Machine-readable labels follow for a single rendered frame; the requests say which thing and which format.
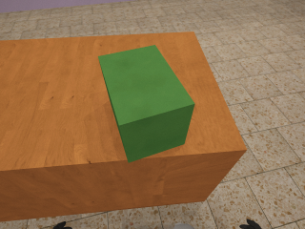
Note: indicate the pedestal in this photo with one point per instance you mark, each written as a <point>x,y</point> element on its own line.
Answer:
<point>61,152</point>

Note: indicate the carton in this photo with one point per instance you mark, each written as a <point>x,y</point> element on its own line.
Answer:
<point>152,109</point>

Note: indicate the right robot hand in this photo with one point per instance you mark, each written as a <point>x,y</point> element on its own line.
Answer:
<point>252,225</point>

